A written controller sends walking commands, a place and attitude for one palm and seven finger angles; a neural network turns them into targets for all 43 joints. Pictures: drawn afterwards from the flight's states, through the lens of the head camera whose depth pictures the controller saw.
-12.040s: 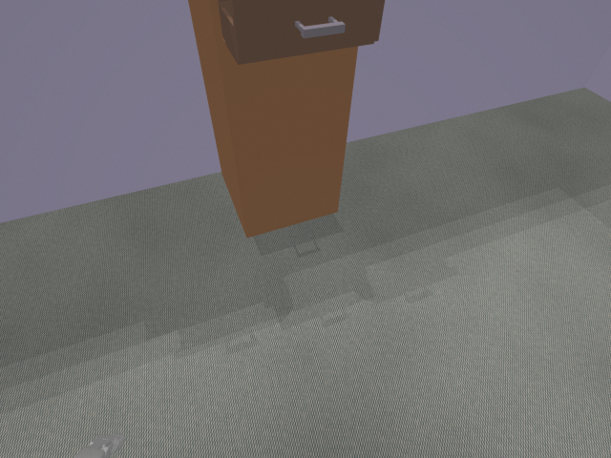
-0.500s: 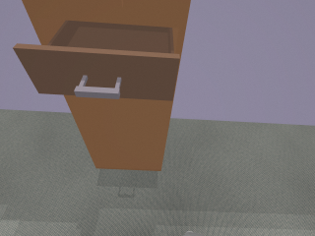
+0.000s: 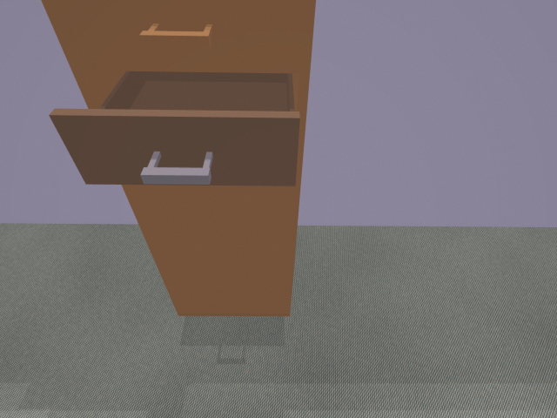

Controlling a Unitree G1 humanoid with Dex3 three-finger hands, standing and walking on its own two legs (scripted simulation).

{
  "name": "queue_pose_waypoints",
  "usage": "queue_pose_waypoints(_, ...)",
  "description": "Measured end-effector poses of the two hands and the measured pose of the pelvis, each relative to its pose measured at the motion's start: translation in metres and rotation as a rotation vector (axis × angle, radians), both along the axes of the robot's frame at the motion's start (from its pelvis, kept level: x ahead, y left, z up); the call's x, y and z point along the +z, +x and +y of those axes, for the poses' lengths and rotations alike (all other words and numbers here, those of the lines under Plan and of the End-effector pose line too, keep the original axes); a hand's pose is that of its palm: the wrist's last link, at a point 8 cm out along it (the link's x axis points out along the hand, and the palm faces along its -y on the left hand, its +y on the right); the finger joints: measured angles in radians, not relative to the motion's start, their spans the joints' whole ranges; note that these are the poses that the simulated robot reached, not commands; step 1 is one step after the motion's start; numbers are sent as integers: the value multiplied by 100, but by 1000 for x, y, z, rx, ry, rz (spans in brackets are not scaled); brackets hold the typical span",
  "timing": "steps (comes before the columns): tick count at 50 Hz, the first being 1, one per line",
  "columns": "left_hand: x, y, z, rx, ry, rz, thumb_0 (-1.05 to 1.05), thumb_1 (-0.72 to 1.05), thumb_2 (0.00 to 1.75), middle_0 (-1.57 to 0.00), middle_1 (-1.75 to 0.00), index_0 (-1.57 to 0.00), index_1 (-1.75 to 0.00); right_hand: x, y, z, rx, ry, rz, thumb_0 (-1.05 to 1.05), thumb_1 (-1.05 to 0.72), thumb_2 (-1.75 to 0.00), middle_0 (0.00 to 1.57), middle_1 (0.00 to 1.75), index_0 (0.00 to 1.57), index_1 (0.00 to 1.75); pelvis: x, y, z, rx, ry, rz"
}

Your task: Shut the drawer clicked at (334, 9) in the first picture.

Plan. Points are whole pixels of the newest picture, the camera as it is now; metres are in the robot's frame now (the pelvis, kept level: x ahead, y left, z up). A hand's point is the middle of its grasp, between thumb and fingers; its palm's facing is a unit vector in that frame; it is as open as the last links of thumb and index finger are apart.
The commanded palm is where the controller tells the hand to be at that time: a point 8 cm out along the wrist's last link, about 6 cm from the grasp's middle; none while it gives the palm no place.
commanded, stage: come to a stop and stand still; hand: left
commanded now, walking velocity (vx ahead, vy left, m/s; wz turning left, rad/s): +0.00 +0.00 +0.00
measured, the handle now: (179, 167) +0.46 +0.19 +0.13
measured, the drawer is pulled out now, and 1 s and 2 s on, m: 0.15 0.15 0.15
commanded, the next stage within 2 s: look again from close up in 0.18 s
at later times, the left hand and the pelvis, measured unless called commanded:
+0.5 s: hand out of the picture -0.01 +0.19 -0.19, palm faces +0.02 -0.98 -0.20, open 7.3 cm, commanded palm none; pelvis -0.01 +0.02 -0.01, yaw +1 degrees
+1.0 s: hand out of the picture +0.10 +0.22 -0.13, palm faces +0.18 -0.95 -0.26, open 7.2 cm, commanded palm +0.12 +0.23 -0.05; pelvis +0.02 +0.02 -0.01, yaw +1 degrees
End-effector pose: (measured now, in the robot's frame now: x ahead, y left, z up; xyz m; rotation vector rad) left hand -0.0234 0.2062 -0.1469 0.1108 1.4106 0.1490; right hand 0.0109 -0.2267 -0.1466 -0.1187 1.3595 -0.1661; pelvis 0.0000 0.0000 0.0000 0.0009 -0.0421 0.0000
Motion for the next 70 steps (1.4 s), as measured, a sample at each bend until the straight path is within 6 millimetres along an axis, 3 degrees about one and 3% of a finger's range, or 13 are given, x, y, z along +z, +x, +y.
queue_pose_waypoints(12, -2, -10, -2, -2, -20, 14, 0, 91, 89, -20, -30, -20, -30, -1, -70, 22, -47, 31, 149, 0, -91, -90, 19, 30, 20, 30, 0, -9, 4, 1, -7, 15)
queue_pose_waypoints(16, -2, -16, 3, -15, -2, 24, 0, 91, 89, -20, -30, -20, -30, -4, -76, 31, -39, 53, 160, 0, -91, -90, 19, 30, 20, 30, -2, -12, 7, 3, -18, 23)
queue_pose_waypoints(22, -9, -8, 24, -28, 19, 14, 0, 91, 89, -20, -30, -20, -30, -15, -63, 43, -25, 61, 100, 0, -91, -90, 19, 30, 20, 30, -13, -10, 19, 13, -31, 31)
queue_pose_waypoints(31, -4, 27, 43, -19, 40, -73, 0, 91, 89, -20, -30, -20, -30, -13, -23, 49, 25, 45, 49, 2, -93, -90, 20, 30, 20, 30, -10, 3, 30, 7, -12, 44)
queue_pose_waypoints(47, -3, 43, 34, 7, 7, -43, 1, 92, 89, -20, -30, -20, -30, 7, 32, 24, 34, -35, -54, 1, -92, -90, 20, 30, 20, 30, -6, 23, 27, 1, -11, 48)
queue_pose_waypoints(50, 50, 101, 58, 58, 142, -417, 5, 97, 89, -22, -31, -22, -31, 19, 59, 18, 54, -64, -272, 1, -92, -90, 20, 30, 20, 30, -8, 25, 22, 9, 12, 57)
queue_pose_waypoints(52, 95, 144, 60, 69, 189, -681, 5, 97, 89, -23, -33, -23, -33, 24, 83, 15, 67, -59, -411, 1, -91, -90, 20, 30, 20, 30, -10, 25, 20, 32, 21, 56)
queue_pose_waypoints(55, 161, 199, 39, 27, 169, -1063, 4, 96, 89, -26, -37, -26, -37, 30, 121, 9, 106, -48, -593, 1, -91, -90, 20, 30, 20, 30, -14, 23, 19, 61, 10, 65)
queue_pose_waypoints(58, 195, 227, 8, -38, 35, -1352, 2, 95, 89, -30, -41, -30, -41, 40, 156, 3, 134, -42, -716, 1, -91, -90, 20, 30, 20, 30, -22, 21, 11, 53, 4, 105)
queue_pose_waypoints(60, 191, 230, -11, -85, -82, -1451, 2, 94, 89, -33, -45, -33, -45, 48, 176, -2, 159, -42, -761, 1, -90, -90, 20, 30, 20, 30, -29, 19, 2, 45, 8, 126)
queue_pose_waypoints(63, 159, 214, -25, -113, -168, -1396, 1, 92, 89, -39, -51, -39, -51, 61, 200, -13, 206, -62, -804, 1, -90, -90, 20, 30, 20, 30, -38, 17, -12, 43, 13, 137)
queue_pose_waypoints(67, 128, 170, -8, -50, -65, -1197, 1, 91, 89, -48, -59, -48, -60, 71, 227, -26, 247, -86, -841, 1, -90, -90, 20, 30, 20, 30, -46, 18, -27, 52, 9, 139)
queue_pose_waypoints(70, 145, 146, 14, 9, 96, -1226, 2, 91, 89, -54, -66, -54, -66, 68, 237, -29, 267, -80, -857, 1, -90, -90, 20, 30, 20, 30, -49, 20, -36, 71, -4, 144)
